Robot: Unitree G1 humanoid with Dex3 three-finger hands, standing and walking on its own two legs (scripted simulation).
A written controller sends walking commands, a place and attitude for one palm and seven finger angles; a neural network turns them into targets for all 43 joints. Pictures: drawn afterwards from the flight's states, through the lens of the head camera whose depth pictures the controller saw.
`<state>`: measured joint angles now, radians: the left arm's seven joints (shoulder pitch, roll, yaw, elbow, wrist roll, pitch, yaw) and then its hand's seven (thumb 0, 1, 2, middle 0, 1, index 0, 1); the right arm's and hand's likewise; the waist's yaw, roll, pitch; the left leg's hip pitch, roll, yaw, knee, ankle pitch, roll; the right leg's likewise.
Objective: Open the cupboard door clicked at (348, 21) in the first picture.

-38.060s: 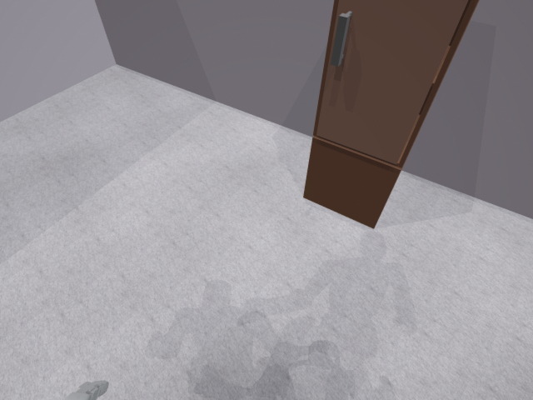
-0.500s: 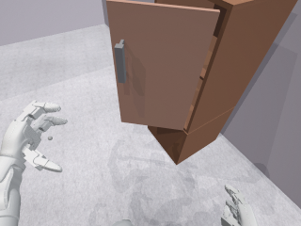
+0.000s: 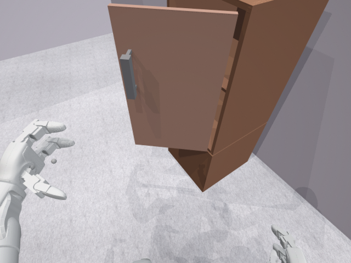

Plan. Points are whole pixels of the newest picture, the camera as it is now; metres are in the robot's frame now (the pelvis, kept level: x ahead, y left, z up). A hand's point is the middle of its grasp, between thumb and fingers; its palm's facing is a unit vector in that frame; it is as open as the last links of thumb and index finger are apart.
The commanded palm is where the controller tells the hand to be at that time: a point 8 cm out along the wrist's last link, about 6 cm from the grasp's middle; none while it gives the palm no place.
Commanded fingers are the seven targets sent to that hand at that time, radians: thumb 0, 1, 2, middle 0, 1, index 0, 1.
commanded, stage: raise the hand with hooked fingers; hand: left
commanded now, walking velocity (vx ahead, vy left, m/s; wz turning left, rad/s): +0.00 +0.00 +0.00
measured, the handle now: (130, 74) +0.63 +0.19 +0.08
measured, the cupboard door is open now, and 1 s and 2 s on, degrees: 49 49 49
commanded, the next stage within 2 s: move the hooked fingers beside the handle in 0.08 s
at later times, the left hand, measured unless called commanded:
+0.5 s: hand (70, 137) +0.35 +0.27 +0.10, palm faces -0.05 -1.00 +0.00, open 14.0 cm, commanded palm +0.33 +0.32 +0.10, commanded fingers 0.00 -0.50 0.30 -0.30 -1.20 -0.30 -1.20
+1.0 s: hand (87, 113) +0.43 +0.26 +0.10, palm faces -0.05 -1.00 +0.02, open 14.0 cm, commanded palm +0.42 +0.31 +0.10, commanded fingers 0.00 -0.50 0.30 -0.30 -1.20 -0.30 -1.20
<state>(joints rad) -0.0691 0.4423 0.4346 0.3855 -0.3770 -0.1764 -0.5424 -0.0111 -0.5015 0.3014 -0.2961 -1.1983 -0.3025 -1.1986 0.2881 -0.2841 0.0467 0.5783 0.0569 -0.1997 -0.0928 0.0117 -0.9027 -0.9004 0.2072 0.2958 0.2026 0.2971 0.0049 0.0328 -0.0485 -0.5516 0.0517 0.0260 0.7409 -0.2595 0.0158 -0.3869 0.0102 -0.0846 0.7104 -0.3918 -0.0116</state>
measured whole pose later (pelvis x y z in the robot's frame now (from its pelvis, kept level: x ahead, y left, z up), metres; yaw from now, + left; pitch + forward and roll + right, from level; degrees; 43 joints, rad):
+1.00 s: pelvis +0.02 +0.01 -0.01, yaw -1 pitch +11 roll -2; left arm -0.60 0.53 0.41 0.91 -0.25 -0.23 -0.50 -0.01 -0.50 0.30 -0.30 -1.20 -0.30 -1.20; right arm 0.34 -0.29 0.04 0.61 0.04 -0.05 -0.07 0.01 -0.90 -0.90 0.21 0.30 0.20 0.30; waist -0.06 0.02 -0.08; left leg -0.70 0.05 0.04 0.82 -0.31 0.03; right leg -0.54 0.01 -0.06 0.78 -0.43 0.00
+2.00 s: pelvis +0.03 +0.02 -0.03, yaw -5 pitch +23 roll -6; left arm -1.10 0.86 0.50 1.31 -0.06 -0.24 -0.49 -0.01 -0.50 0.30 -0.29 -1.20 -0.30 -1.20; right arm 0.45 -0.28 0.07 0.61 0.00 0.08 -0.05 0.00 -0.90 -0.90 0.21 0.30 0.20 0.30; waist -0.22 0.03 -0.08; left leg -1.01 0.10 0.03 0.98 -0.38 0.04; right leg -0.82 0.05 -0.06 0.87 -0.46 0.02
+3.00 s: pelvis +0.02 +0.01 -0.04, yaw -5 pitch +23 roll -5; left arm -1.11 0.92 0.54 1.35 -0.05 -0.24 -0.47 -0.01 -0.50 0.30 -0.30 -1.20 -0.30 -1.20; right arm 0.45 -0.29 0.08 0.61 0.01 0.08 -0.05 0.00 -0.90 -0.90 0.21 0.30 0.20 0.30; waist -0.24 0.04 -0.08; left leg -1.03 0.12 0.02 1.00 -0.38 0.02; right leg -0.85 0.07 -0.07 0.90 -0.47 -0.01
